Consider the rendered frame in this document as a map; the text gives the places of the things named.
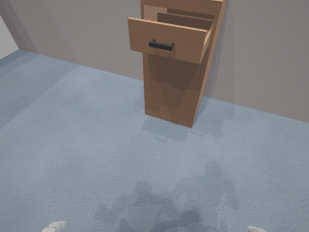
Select drawer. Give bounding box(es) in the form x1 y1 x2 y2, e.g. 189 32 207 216
127 12 214 65

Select handle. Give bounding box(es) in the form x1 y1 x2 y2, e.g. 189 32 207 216
149 39 175 51

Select robot left hand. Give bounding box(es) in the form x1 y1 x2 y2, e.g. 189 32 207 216
42 220 67 232

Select cabinet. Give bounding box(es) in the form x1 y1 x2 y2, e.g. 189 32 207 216
140 0 228 128

